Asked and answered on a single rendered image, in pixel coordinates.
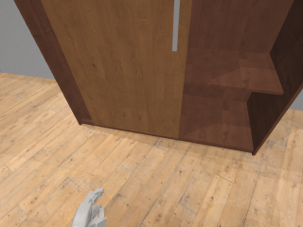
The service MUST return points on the wardrobe door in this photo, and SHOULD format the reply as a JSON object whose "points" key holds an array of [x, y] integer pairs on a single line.
{"points": [[120, 55], [55, 50]]}

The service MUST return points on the left robot hand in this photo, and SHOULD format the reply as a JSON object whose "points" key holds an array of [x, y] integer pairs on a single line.
{"points": [[86, 214]]}

